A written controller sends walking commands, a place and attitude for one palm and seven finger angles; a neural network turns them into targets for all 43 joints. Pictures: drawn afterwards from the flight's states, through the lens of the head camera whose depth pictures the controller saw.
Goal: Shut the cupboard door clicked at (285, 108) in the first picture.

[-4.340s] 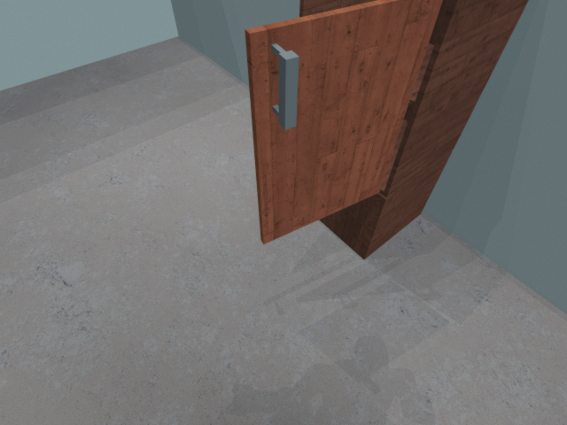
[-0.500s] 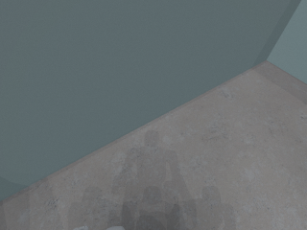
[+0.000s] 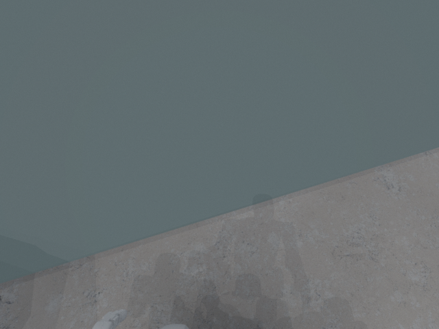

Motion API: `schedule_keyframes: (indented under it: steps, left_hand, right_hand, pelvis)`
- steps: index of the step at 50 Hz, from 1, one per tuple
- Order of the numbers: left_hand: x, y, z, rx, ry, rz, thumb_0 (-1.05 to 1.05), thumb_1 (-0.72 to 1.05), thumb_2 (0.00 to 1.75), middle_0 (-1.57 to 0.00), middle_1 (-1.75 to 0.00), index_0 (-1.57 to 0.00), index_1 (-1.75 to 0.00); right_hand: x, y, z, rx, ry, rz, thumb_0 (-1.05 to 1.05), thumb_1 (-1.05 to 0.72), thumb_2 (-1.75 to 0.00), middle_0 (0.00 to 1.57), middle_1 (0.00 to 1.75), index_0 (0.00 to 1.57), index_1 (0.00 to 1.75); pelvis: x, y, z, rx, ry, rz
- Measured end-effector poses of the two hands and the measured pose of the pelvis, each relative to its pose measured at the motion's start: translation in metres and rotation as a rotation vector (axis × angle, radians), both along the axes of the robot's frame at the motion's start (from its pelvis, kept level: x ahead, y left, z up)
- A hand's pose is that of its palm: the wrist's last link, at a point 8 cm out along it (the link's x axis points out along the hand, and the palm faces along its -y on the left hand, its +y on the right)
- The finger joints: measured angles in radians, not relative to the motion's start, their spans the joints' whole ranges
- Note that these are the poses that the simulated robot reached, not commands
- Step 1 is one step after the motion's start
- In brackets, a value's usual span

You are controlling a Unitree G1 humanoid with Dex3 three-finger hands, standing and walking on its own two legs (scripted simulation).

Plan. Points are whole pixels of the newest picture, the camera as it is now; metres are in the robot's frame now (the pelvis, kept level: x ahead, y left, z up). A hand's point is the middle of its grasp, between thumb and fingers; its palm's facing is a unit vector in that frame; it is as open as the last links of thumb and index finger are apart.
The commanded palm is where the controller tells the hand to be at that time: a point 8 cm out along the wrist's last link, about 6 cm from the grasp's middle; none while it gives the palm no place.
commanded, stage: turn to face it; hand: left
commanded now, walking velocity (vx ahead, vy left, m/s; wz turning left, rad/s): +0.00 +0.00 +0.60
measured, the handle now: out of the picture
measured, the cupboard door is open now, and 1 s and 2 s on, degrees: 79 79 79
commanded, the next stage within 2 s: none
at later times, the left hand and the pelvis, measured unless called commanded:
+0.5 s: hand out of the picture +0.08 +0.21 -0.16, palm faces +0.32 -0.90 -0.30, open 7.4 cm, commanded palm none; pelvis +0.05 -0.03 -0.01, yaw +18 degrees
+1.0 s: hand out of the picture +0.02 +0.18 -0.16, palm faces +0.59 -0.77 -0.25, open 7.4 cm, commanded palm none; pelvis +0.07 -0.05 +0.00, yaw +36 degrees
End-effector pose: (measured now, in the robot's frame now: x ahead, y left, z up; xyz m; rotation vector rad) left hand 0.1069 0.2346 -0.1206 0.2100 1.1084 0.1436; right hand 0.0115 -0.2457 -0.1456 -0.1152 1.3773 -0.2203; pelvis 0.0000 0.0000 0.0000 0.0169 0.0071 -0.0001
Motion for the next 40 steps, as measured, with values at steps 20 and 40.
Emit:
schedule_keyframes:
  steps: [20, 40]
  left_hand:
    - [-0.07, 0.03, -0.014, 0.017, 0.156, 0.317, 0.01, 0.91, 0.9, -0.2, -0.29, -0.2, -0.3]
    - [-0.104, -0.036, -0.021, -0.069, 0.108, 0.535, 0.0, 0.91, 0.9, -0.21, -0.3, -0.2, -0.3]
  right_hand:
    - [0.197, 0.005, 0.025, -0.065, -0.22, 0.399, 0.01, -0.9, -0.9, 0.2, 0.3, 0.2, 0.3]
    - [0.262, 0.03, 0.021, 0.004, -0.186, 0.621, 0.01, -0.91, -0.9, 0.2, 0.3, 0.2, 0.3]
  pelvis:
    - [0.043, -0.012, -0.003, -0.016, 0.0, 0.249]
    - [0.066, -0.037, -0.003, 0.002, 0.006, 0.516]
